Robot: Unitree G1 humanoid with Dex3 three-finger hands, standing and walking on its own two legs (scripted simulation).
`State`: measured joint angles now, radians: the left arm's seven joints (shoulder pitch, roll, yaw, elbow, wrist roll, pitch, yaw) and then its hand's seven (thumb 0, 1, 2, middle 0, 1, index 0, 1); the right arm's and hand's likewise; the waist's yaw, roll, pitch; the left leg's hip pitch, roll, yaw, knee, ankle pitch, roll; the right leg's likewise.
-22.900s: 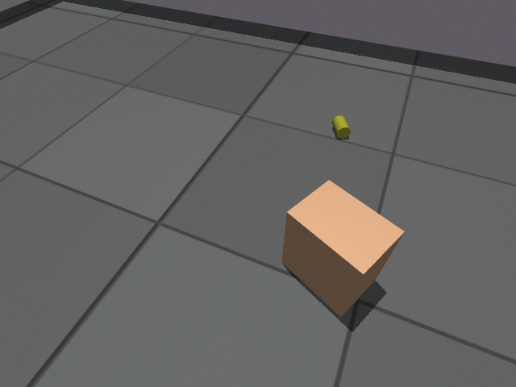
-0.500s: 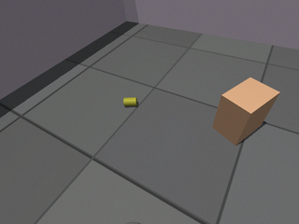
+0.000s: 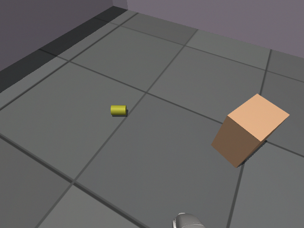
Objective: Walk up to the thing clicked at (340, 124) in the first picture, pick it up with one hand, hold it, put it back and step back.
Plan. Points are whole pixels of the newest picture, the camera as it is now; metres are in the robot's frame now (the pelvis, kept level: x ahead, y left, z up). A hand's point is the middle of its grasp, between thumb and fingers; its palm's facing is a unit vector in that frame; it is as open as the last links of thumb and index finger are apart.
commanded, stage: walk up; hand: left
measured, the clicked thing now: (118, 110) +1.10 +0.23 -0.73
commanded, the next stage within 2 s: none
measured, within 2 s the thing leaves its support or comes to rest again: neither
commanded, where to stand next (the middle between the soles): +0.71 -0.02 m, yaw +0 degrees
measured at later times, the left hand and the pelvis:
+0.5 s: hand (77, 195) +0.24 +0.24 -0.13, palm faces +0.00 -0.92 -0.39, open 7.4 cm; pelvis +0.22 -0.04 +0.00, yaw +0 degrees
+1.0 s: hand (80, 130) +0.49 +0.28 -0.14, palm faces -0.08 -0.93 -0.35, open 7.4 cm; pelvis +0.41 +0.00 +0.00, yaw -1 degrees
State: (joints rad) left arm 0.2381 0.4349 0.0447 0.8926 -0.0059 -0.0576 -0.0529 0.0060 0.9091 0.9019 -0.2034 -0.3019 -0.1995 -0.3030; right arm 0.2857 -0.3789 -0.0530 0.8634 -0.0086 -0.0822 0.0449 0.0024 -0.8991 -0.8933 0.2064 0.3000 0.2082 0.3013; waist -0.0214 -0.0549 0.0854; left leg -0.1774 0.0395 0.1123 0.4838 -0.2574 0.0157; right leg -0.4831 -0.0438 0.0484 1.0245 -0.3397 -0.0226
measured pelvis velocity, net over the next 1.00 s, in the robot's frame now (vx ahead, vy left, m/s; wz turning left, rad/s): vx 0.41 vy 0.00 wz -0.01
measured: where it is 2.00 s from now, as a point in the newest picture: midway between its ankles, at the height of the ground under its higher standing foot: (149, 157)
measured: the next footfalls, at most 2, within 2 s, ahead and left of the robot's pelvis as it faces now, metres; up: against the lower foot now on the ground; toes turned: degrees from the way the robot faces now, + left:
right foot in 0.18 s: +0.25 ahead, -0.16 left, +0.00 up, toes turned -6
left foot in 0.62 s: +0.43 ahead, +0.11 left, +0.00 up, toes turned +6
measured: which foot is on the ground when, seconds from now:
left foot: down 0.00-0.20, up 0.22-0.60, down 0.62-1.00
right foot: up 0.00-0.16, down 0.18-0.66, up 0.68-1.00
